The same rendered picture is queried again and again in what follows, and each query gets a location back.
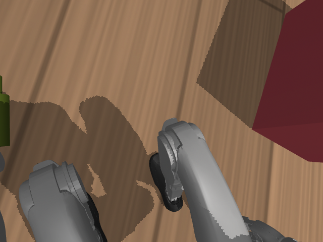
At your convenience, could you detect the bottle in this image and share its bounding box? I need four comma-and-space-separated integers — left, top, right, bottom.
0, 76, 10, 147

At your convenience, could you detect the right robot foot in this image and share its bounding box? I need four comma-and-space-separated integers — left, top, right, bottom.
149, 153, 183, 212

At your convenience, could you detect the right robot hand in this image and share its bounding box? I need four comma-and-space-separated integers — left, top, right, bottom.
242, 216, 285, 242

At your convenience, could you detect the left robot foot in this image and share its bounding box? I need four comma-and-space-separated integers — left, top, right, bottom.
87, 193, 107, 242

